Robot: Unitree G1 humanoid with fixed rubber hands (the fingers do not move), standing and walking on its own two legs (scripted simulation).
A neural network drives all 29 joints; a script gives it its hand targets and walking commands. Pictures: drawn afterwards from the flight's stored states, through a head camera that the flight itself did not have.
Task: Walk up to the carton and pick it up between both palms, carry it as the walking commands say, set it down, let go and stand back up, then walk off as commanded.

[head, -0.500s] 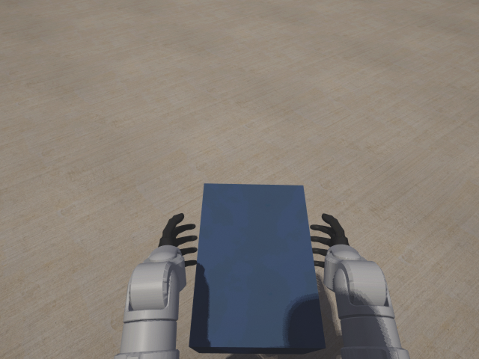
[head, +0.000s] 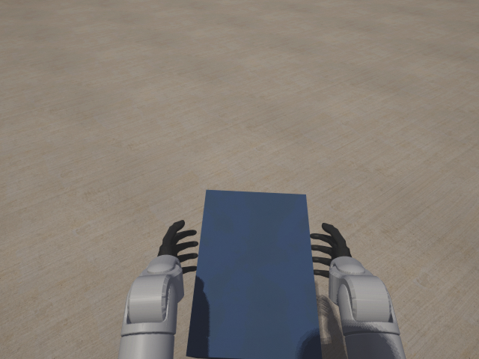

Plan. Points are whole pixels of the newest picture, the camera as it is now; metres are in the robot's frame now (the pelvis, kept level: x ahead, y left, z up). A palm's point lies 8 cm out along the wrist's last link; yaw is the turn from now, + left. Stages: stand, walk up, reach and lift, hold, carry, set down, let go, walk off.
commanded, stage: carry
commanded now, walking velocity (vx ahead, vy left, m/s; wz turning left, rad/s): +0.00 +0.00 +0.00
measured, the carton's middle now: (252, 274) +0.30 +0.00 -0.04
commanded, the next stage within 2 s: hold in 0.82 s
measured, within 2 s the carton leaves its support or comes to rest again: neither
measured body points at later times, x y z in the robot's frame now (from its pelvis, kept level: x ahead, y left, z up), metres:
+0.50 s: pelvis -0.02 +0.00 +0.00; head -0.01 +0.01 +0.45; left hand +0.27 +0.15 +0.04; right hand +0.27 -0.14 +0.03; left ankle +0.04 +0.11 -0.73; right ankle +0.02 -0.12 -0.73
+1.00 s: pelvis -0.01 +0.01 +0.01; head -0.03 +0.01 +0.46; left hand +0.28 +0.16 +0.03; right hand +0.29 -0.13 +0.03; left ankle +0.04 +0.11 -0.73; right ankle +0.02 -0.12 -0.73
